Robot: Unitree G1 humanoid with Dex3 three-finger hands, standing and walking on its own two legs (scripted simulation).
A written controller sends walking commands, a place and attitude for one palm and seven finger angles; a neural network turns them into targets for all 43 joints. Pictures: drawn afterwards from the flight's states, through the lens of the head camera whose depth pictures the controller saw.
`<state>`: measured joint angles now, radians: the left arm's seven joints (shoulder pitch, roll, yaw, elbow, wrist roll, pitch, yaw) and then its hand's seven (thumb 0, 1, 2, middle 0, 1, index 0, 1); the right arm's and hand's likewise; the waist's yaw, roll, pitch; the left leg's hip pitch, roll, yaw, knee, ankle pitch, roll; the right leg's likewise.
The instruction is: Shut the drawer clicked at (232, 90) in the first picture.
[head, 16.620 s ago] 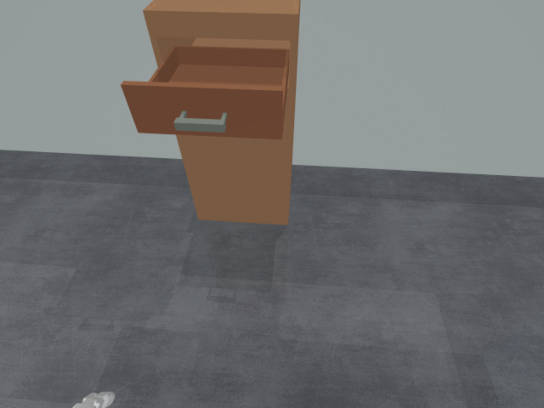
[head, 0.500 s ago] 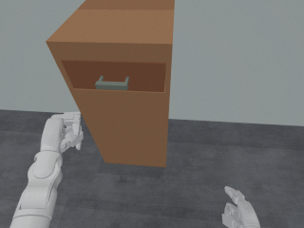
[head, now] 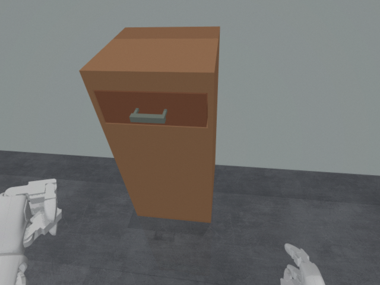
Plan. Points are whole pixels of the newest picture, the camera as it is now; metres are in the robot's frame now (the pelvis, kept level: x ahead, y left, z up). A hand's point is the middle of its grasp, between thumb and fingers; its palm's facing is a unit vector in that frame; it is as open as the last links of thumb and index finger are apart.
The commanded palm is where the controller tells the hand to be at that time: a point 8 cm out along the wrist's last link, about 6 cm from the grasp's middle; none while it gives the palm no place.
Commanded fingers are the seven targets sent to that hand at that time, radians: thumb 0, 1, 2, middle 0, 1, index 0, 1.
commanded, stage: draw the hand back to the body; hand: left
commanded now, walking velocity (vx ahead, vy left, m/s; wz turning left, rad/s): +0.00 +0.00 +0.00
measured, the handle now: (149, 114) +0.65 +0.22 +0.01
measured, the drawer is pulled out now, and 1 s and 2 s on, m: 0.00 0.00 0.00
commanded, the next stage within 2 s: step back with the hand held close in 0.18 s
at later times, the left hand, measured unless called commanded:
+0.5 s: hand (61, 200) +0.20 +0.24 +0.15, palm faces +0.34 -0.82 -0.46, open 3.3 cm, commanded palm +0.14 +0.28 +0.17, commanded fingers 0.00 0.90 0.90 -1.40 -1.60 -1.40 -1.60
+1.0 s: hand (23, 241) +0.14 +0.27 +0.14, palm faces +0.31 -0.81 -0.50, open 3.3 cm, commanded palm +0.08 +0.31 +0.17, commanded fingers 0.00 0.90 0.90 -1.40 -1.60 -1.40 -1.60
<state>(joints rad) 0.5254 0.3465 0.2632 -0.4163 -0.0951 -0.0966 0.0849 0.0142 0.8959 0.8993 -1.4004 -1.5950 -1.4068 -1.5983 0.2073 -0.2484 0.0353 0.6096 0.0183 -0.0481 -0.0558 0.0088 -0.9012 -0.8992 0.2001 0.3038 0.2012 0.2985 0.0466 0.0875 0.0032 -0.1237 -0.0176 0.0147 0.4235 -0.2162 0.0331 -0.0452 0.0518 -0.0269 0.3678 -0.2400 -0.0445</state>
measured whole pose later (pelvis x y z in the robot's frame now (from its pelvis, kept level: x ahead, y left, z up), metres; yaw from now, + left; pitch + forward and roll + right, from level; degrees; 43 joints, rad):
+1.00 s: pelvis -0.05 +0.03 -0.01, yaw +0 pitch +1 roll -2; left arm 0.63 0.40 0.36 -0.55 -0.04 -0.20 0.12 0.01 0.89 0.90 -1.40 -1.59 -1.41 -1.60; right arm 0.17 -0.22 0.01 0.51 0.01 0.00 -0.07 0.01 -0.90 -0.90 0.20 0.30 0.20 0.30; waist 0.01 0.03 0.03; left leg -0.38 -0.04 0.02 0.52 -0.17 0.08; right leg -0.30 0.02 -0.03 0.48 -0.20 0.00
